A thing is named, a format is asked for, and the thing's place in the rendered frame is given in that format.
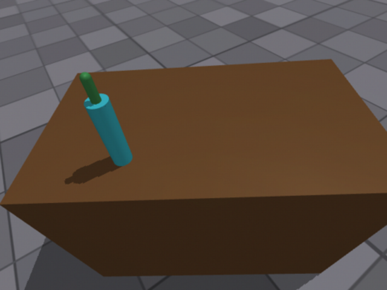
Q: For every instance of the bottle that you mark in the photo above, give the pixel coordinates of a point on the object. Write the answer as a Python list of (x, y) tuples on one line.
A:
[(105, 120)]

